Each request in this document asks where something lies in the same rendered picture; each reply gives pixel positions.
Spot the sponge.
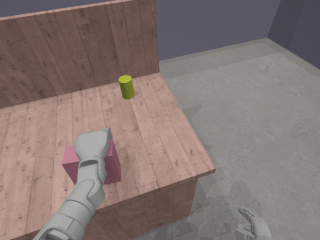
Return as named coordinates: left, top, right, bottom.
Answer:
left=62, top=139, right=121, bottom=185

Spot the left robot forearm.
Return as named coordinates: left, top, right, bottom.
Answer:
left=33, top=156, right=106, bottom=240

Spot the robot left hand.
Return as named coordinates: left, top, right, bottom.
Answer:
left=74, top=127, right=113, bottom=176

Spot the robot right hand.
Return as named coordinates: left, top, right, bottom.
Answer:
left=234, top=206, right=273, bottom=240

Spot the table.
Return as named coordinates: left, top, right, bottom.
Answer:
left=0, top=0, right=216, bottom=240

